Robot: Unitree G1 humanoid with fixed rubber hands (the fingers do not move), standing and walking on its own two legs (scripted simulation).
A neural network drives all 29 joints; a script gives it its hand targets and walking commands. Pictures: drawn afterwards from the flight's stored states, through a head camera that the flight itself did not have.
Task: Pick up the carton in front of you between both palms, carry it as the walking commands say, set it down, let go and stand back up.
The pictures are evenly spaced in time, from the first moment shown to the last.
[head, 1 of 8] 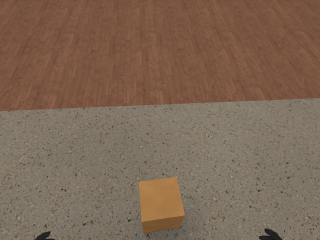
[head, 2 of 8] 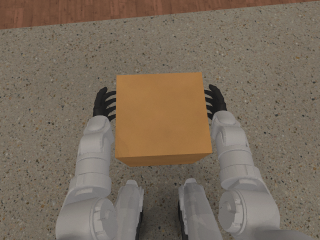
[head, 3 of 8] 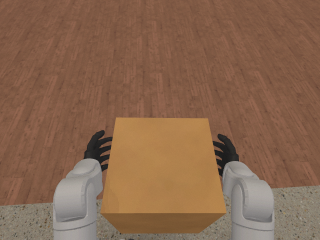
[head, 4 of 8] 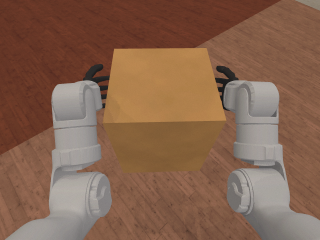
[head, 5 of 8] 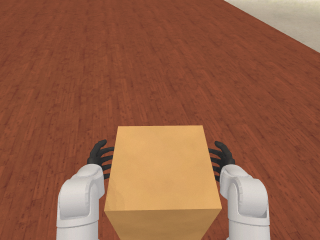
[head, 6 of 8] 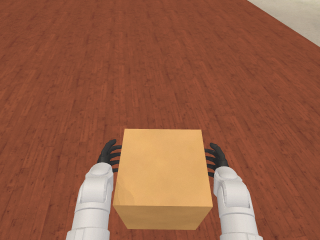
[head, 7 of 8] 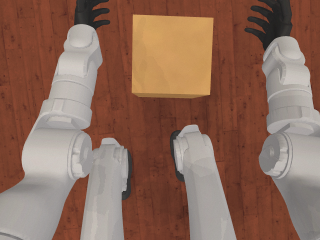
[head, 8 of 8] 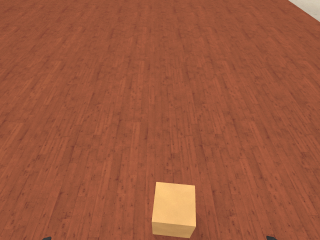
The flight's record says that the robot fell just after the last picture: no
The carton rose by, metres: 1.11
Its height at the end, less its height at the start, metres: +0.37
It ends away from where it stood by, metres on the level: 6.22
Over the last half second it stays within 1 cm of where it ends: yes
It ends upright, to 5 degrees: yes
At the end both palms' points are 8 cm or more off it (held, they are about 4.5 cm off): yes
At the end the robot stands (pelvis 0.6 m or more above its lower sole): yes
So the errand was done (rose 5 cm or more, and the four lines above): yes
